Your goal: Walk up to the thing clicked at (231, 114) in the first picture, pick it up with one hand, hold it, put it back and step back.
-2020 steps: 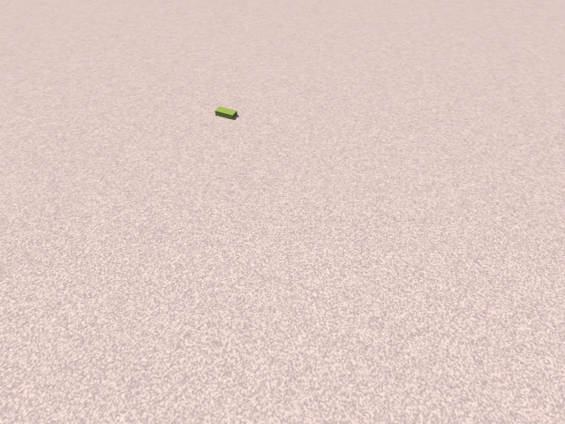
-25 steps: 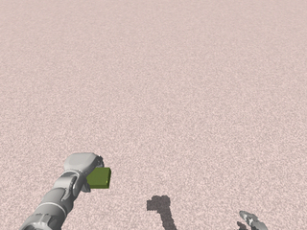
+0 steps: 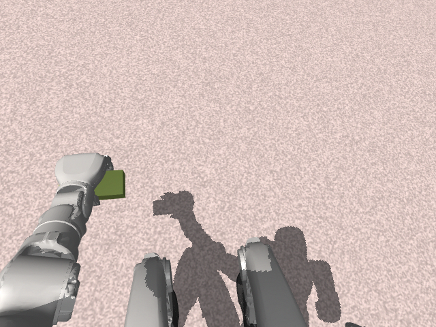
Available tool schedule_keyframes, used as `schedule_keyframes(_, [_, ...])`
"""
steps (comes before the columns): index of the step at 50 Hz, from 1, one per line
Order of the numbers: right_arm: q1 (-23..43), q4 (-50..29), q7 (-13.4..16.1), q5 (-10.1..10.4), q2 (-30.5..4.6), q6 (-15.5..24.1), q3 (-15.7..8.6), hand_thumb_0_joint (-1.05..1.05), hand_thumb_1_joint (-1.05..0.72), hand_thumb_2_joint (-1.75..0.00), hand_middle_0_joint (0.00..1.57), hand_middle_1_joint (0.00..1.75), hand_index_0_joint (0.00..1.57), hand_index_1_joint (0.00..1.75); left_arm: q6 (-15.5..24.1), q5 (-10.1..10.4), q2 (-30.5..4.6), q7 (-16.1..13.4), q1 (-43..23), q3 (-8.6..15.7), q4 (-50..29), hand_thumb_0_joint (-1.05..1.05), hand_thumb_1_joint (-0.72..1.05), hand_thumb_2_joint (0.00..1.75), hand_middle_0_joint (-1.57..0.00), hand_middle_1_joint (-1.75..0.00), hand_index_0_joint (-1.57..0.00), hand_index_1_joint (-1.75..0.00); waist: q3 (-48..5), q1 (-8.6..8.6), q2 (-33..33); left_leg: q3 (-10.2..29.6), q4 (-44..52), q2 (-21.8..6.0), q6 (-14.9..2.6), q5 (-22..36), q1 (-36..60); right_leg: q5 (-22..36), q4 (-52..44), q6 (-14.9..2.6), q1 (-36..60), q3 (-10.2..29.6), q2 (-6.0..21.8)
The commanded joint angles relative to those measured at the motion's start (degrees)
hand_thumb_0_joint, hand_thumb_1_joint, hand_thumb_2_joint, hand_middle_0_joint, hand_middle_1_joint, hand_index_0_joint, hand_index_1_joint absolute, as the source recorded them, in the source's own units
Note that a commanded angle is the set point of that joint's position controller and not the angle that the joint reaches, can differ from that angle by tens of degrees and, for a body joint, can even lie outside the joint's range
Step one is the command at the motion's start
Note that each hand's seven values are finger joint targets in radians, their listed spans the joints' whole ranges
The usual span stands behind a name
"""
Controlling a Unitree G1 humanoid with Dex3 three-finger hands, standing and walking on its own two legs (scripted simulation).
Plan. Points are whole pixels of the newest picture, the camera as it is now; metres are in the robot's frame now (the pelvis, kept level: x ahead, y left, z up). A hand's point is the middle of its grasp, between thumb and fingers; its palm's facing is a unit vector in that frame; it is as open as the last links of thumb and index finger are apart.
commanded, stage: crouch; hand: left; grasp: from above
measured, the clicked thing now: (93, 186) +0.44 +0.23 -0.16
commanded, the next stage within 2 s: lower in 1.24 s
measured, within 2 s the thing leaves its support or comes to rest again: neither
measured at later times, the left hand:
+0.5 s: hand (109, 196) +0.46 +0.24 -0.31, palm faces -0.46 -0.01 -0.89, open 8.4 cm
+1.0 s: hand (116, 197) +0.48 +0.24 -0.38, palm faces -0.48 -0.01 -0.88, open 8.4 cm
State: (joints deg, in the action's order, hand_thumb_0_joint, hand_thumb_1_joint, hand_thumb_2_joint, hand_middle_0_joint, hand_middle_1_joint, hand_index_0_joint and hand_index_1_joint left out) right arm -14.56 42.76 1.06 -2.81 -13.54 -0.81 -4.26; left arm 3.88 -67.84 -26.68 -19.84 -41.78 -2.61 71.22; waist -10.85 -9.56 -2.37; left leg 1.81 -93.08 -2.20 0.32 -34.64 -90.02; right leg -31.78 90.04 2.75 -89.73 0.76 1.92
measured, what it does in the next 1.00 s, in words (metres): lowers itself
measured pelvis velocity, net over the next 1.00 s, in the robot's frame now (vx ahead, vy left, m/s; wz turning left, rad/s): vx -0.02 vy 0.00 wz -0.06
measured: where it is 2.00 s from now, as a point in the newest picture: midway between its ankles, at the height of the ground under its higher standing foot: (210, 325)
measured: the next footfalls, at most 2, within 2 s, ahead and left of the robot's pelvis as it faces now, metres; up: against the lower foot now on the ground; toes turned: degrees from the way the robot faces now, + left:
none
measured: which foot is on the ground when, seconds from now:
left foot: down 0.00-1.00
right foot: down 0.00-1.00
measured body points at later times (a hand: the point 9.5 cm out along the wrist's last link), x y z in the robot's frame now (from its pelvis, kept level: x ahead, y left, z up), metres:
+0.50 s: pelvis -0.01 +0.00 -0.14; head +0.23 +0.04 +0.23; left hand +0.48 +0.24 -0.26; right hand +0.05 -0.29 -0.26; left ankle +0.06 +0.12 -0.53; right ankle +0.08 -0.15 -0.53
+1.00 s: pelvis -0.02 +0.00 -0.21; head +0.23 +0.04 +0.16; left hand +0.50 +0.24 -0.33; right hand -0.02 -0.28 -0.31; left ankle +0.06 +0.12 -0.53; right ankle +0.08 -0.15 -0.53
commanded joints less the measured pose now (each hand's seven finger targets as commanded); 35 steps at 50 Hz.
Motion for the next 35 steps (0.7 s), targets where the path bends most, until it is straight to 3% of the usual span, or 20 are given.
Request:
schedule_keyframes(1, [-5.4, -4.6, 0.1, -0.4, -11.2, 2.7, -3.2, 0.0, -0.89, -0.9, 0.2, 0.3, 0.2, 0.3, 0.6, 0.0, -16.2, -1.1, -21.6, 3.7, -8.1, 0.0, 0.66, 0.39, -1.03, -0.38, -1.06, -0.35, -32.8, 0.21, -5.9, 0.1, 7.0, 2.5, -0.8, 5.3, 14.7, 4.2, -4.8, -4.8, 10.1, -3.8, -1.9])
schedule_keyframes(4, [-5.9, -3.9, -0.6, -0.7, -11.7, 3.3, -2.7, 0.0, -0.89, -0.9, 0.2, 0.3, 0.2, 0.3, 2.1, -0.5, -17.4, -0.9, -25.0, 4.2, -7.7, 0.0, 0.69, 0.39, -1.04, -0.37, -1.07, -0.34, -32.2, -1.21, -6.6, 1.1, 3.6, 2.6, -0.85, 2.4, 11.2, 1.8, -1.4, -4.74, 3.9, -4.4, -1.8])
schedule_keyframes(6, [-6.5, -3.5, -1.0, -1.0, -11.9, 3.8, -2.4, 0.0, -0.89, -0.9, 0.2, 0.3, 0.2, 0.3, 3.2, -0.9, -17.9, -1.0, -26.6, 4.5, -9.1, 0.0, 0.7, 0.37, -1.04, -0.38, -1.08, -0.34, -34.9, -1.58, -7.8, 1.2, 1.2, 2.6, -0.71, 3.1, 10.7, 2.3, 1.1, -4.81, 1.9, -4.6, -1.7])
schedule_keyframes(7, [-6.7, -3.1, -1.3, -1.1, -12.4, 4.0, -2.3, 0.0, -0.89, -0.9, 0.2, 0.3, 0.2, 0.3, 3.5, -1.3, -19.1, -1.1, -26.9, 5.2, -8.8, 0.0, 0.71, 0.38, -1.05, -0.39, -1.09, -0.35, -35.6, -1.56, -8.3, 1.3, -0.4, 2.6, -0.74, 4.6, 10.6, 3.6, 2.5, -4.72, 0.4, -4.8, -1.5])
schedule_keyframes(9, [-7.6, -2.7, -2.0, -1.7, -12.7, 4.5, -2.0, 0.0, -0.89, -0.9, 0.2, 0.3, 0.2, 0.3, 4.2, -1.3, -17.9, -1.4, -28.7, 4.9, -10.0, 0.0, 0.73, 0.4, -1.07, -0.38, -1.11, -0.35, -38.9, -2.33, -10.4, 1.8, -3.1, 2.4, -0.49, 9.7, 12.4, 7.0, 5.5, -4.82, -1.5, -5.2, -1.3])
schedule_keyframes(10, [-7.6, -2.6, -2.3, -1.7, -13.1, 4.5, -2.0, 0.0, -0.9, -0.9, 0.2, 0.3, 0.2, 0.3, 4.4, -2.0, -20.0, -1.7, -29.7, 5.7, -10.6, 0.0, 0.73, 0.39, -1.08, -0.37, -1.11, -0.33, -40.9, -1.8, -12.5, 1.9, -3.7, 2.5, -0.18, 11.3, 13.3, 7.9, 7.1, -5.01, -2.4, -5.4, -1.3])
schedule_keyframes(12, [-8.2, -2.2, -2.9, -2.2, -13.1, 4.6, -2.0, 0.0, -0.9, -0.9, 0.2, 0.3, 0.2, 0.3, 4.6, -2.5, -20.0, -2.2, -30.4, 5.9, -9.7, 0.0, 0.71, 0.39, -1.06, -0.38, -1.1, -0.34, -41.7, -2.36, -12.7, 1.2, -6.7, 2.5, -0.49, 13.3, 12.6, 9.4, 8.5, -4.87, -3.1, -5.6, -1.5])
schedule_keyframes(14, [-8.5, -1.7, -3.5, -2.7, -13.2, 4.7, -1.6, 0.0, -0.9, -0.9, 0.2, 0.3, 0.2, 0.3, 4.4, -3.0, -20.1, -2.6, -31.0, 6.1, -7.0, 0.0, 0.73, 0.41, -1.07, -0.38, -1.11, -0.35, -38.6, -3.32, -13.3, 1.7, -7.9, 2.4, -0.18, 12.9, 10.0, 9.3, 10.6, -4.83, -5.8, -5.7, -1.0])
schedule_keyframes(17, [-8.6, -1.9, -4.1, -2.9, -13.9, 4.7, -1.9, 0.0, -0.9, -0.9, 0.2, 0.3, 0.2, 0.3, 4.2, -3.7, -22.4, -3.0, -33.1, 7.3, -7.8, 0.0, 0.71, 0.42, -1.08, -0.35, -1.11, -0.33, -41.8, -2.61, -15.7, 1.2, -10.1, 2.5, -0.15, 13.6, 10.9, 9.3, 12.7, -4.99, -7.6, -5.9, -1.1])
schedule_keyframes(20, [-8.5, -2.4, -5.1, -3.2, -13.4, 4.5, -1.5, 0.0, -0.9, -0.9, 0.2, 0.3, 0.2, 0.3, 4.0, -3.6, -22.1, -2.8, -32.3, 7.1, -6.0, 0.0, 0.73, 0.46, -1.09, -0.38, -1.11, -0.36, -40.4, -3.65, -13.4, -0.1, -13.0, 2.8, -0.79, 12.1, 5.5, 9.8, 14.0, -4.67, -5.6, -5.8, -1.3])
schedule_keyframes(24, [-8.7, -2.8, -5.7, -3.3, -13.9, 4.2, -1.4, 0.0, -0.9, -0.9, 0.2, 0.3, 0.2, 0.3, 4.2, -3.6, -25.2, -2.1, -33.5, 8.5, -5.5, 0.0, 0.76, 0.46, -1.12, -0.38, -1.14, -0.36, -40.7, -3.8, -13.8, -0.7, -16.0, 2.7, -1.07, 12.3, 2.7, 10.5, 15.9, -4.44, -5.8, -5.7, -1.4])
schedule_keyframes(26, [-8.6, -2.6, -6.0, -3.4, -13.9, 4.0, -1.1, 0.0, -0.9, -0.9, 0.2, 0.3, 0.2, 0.3, 4.6, -3.4, -24.1, -1.6, -34.5, 7.5, -5.7, 0.0, 0.78, 0.45, -1.11, -0.4, -1.14, -0.37, -39.9, -4.59, -13.6, -0.6, -17.3, 2.6, -1.08, 12.5, 1.0, 10.8, 17.1, -4.39, -6.6, -5.8, -1.6])
schedule_keyframes(27, [-9.0, -2.6, -6.1, -3.5, -14.2, 4.0, -1.2, 0.0, -0.91, -0.9, 0.2, 0.3, 0.2, 0.3, 4.8, -3.5, -25.5, -1.6, -35.3, 8.3, -4.8, 0.0, 0.78, 0.49, -1.12, -0.41, -1.15, -0.39, -39.3, -4.76, -13.3, -0.7, -18.1, 2.7, -1.2, 12.1, 0.1, 10.8, 17.4, -4.29, -7.0, -5.8, -1.5])
schedule_keyframes(30, [-8.8, -2.7, -6.5, -3.7, -14.3, 3.8, -0.7, 0.0, -0.91, -0.9, 0.2, 0.3, 0.2, 0.3, 5.3, -3.7, -25.2, -1.0, -34.0, 8.0, -1.8, 0.0, 0.78, 0.46, -1.11, -0.41, -1.14, -0.38, -35.0, -5.11, -14.1, -0.4, -18.5, 2.7, -0.84, 10.3, -1.7, 8.5, 18.9, -4.52, -10.5, -6.3, -1.4])
schedule_keyframes(33, [-9.1, -2.6, -6.9, -3.9, -14.7, 3.6, -0.6, 0.0, -0.91, -0.9, 0.2, 0.3, 0.2, 0.3, 6.3, -4.2, -26.5, -0.8, -36.5, 8.0, -1.4, 0.0, 0.76, 0.44, -1.1, -0.42, -1.13, -0.38, -35.8, -5.95, -14.2, -0.6, -20.3, 2.8, -0.99, 9.3, -2.9, 8.1, 20.1, -4.5, -10.7, -6.5, -1.7])
schedule_keyframes(35, [-9.5, -2.5, -7.1, -4.1, -15.1, 3.4, -0.2, 0.0, -0.91, -0.9, 0.2, 0.3, 0.2, 0.3, 6.6, -4.3, -27.7, -1.1, -36.4, 8.8, -1.5, 0.0, 0.78, 0.44, -1.11, -0.42, -1.14, -0.38, -36.4, -5.59, -14.1, -0.7, -21.4, 2.9, -1.08, 10.0, -4.0, 8.8, 20.9, -4.29, -10.5, -6.6, -1.6])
